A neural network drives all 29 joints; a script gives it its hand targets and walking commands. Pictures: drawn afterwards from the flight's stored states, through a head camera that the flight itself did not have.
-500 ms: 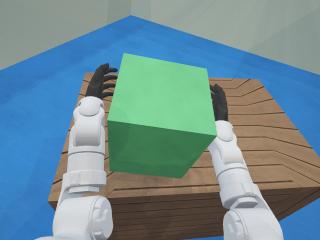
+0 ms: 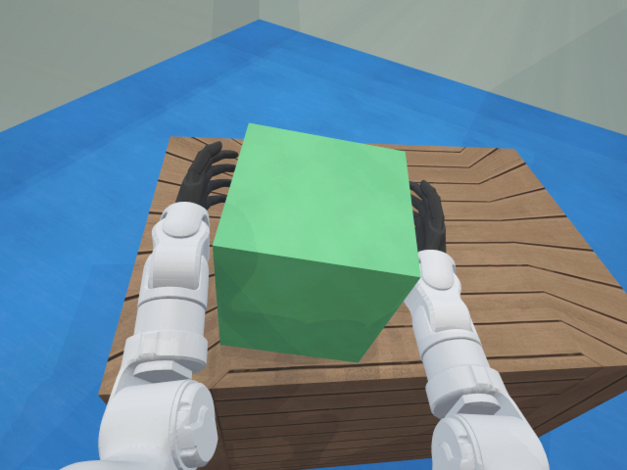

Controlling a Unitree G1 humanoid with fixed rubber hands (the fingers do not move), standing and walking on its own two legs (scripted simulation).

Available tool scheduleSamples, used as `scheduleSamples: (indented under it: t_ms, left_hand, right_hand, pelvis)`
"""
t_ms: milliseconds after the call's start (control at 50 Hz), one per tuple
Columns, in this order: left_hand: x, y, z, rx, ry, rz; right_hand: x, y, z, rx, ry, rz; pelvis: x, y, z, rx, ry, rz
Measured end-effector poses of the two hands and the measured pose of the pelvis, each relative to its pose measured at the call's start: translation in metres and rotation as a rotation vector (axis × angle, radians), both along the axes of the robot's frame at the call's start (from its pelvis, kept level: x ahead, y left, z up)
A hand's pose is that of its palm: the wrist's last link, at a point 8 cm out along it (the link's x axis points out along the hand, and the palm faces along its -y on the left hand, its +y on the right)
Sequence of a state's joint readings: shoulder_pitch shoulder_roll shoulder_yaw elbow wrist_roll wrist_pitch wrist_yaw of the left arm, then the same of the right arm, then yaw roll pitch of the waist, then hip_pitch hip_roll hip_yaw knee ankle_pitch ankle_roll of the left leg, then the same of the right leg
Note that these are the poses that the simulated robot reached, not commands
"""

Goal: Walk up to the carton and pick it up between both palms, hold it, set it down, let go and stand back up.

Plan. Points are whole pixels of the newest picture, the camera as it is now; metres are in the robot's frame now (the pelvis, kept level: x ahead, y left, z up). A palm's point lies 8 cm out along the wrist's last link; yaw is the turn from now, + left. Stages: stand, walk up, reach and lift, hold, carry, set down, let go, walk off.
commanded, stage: set down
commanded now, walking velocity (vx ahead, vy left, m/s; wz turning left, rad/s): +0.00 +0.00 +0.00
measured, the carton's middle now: (308, 253) +0.38 -0.01 +0.06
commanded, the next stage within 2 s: none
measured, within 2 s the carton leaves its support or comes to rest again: rests again in 1.32 s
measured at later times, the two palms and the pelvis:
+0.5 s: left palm (203, 214) +0.41 +0.13 +0.11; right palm (423, 254) +0.36 -0.17 +0.09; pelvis +0.01 +0.00 +0.00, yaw -1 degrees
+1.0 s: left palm (206, 229) +0.41 +0.13 +0.08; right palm (419, 269) +0.35 -0.17 +0.07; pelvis +0.00 +0.00 +0.00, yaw -1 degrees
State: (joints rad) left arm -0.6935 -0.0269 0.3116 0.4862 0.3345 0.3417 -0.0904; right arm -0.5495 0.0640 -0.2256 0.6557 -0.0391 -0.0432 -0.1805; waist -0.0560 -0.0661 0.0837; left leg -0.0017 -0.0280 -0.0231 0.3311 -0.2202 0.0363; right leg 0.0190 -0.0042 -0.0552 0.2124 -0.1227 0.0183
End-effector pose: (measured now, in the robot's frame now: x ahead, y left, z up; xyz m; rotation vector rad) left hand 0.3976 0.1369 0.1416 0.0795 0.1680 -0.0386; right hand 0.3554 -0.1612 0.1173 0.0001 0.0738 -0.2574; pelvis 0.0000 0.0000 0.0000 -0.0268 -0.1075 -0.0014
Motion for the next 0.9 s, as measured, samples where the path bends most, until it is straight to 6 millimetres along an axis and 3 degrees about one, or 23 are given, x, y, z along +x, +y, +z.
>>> scheduleSamples:
  t_ms: [520,900]
  left_hand:
    - [0.014,-0.005,-0.033,-0.010,0.060,-0.025]
    - [0.011,-0.005,-0.054,-0.015,0.088,-0.031]
  right_hand:
    - [0.004,-0.004,-0.027,0.000,0.053,-0.030]
    - [-0.001,-0.004,-0.046,-0.010,0.083,-0.037]
  pelvis:
    - [0.007,0.001,0.001,-0.001,0.062,-0.016]
    - [0.005,0.000,0.001,-0.001,0.087,-0.017]
